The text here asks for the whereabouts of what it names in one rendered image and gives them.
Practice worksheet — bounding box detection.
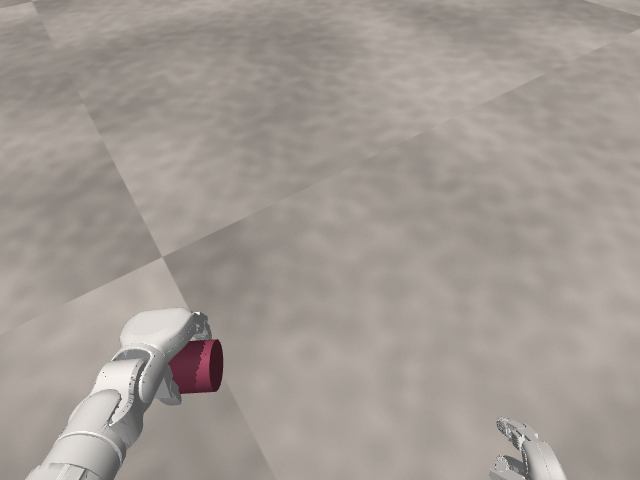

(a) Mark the left robot hand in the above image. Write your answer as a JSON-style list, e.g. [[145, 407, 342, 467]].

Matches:
[[120, 308, 212, 406]]

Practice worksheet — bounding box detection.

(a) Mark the can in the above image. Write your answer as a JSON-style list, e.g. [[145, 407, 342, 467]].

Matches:
[[168, 339, 223, 394]]

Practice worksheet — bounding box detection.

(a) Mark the right robot hand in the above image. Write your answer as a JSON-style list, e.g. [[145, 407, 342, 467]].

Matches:
[[489, 417, 568, 480]]

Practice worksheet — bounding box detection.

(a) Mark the left robot arm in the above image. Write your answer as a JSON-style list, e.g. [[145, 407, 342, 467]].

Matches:
[[25, 343, 167, 480]]

